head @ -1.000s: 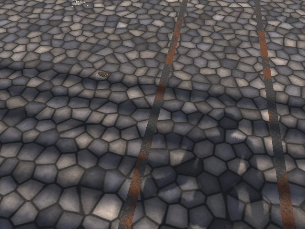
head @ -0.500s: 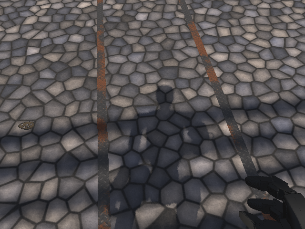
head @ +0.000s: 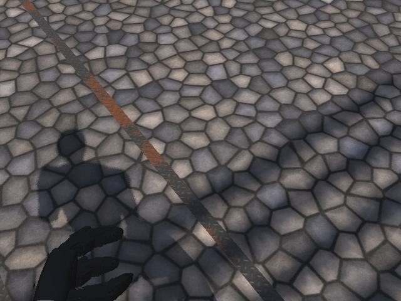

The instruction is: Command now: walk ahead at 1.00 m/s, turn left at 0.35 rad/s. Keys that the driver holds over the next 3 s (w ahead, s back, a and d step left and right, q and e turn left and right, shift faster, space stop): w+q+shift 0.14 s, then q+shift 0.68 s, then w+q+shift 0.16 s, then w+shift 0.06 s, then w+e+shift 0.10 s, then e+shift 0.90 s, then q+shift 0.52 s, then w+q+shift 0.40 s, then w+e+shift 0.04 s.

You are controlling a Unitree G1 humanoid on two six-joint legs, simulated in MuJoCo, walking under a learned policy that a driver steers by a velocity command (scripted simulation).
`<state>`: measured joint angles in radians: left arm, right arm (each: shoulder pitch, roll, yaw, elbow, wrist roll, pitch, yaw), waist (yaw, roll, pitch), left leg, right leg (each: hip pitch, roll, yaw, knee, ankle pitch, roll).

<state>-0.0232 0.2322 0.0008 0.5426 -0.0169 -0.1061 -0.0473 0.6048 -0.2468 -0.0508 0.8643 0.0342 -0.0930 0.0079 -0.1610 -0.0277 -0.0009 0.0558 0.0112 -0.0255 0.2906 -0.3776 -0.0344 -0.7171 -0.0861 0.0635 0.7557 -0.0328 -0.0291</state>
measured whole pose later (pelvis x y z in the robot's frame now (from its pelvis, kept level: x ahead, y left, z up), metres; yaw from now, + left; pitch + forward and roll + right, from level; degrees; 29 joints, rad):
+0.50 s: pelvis +0.36 +0.03 -0.03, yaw +23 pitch -1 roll -3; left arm 0.20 0.32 0.09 0.77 -0.02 -0.07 0.01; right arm 0.14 -0.37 -0.09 0.61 0.00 -0.01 0.05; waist 0.02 0.01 0.10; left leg -0.58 -0.05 0.06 0.72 -0.13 0.15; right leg -0.14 -0.07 -0.11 1.04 -0.56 0.06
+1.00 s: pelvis +0.53 +0.04 +0.00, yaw +52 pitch +1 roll -1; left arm 0.14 0.32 0.08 0.71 -0.01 -0.07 0.00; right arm 0.19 -0.34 -0.09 0.53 0.03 0.04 -0.02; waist 0.00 0.02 0.00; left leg -0.40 -0.20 -0.31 0.77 -0.44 0.05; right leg -0.32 0.07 0.12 0.51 -0.21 0.01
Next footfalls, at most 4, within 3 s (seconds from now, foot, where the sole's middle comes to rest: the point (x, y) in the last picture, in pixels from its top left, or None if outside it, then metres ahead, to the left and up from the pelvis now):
0.08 right None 0.26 -0.16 -0.77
0.46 left None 0.52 0.14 -0.77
0.96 right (170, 250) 0.68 0.03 -0.77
1.38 left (78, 294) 0.58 0.34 -0.77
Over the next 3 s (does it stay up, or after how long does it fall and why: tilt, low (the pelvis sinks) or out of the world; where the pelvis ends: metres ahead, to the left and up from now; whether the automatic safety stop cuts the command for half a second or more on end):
stays up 0.84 0.42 -0.02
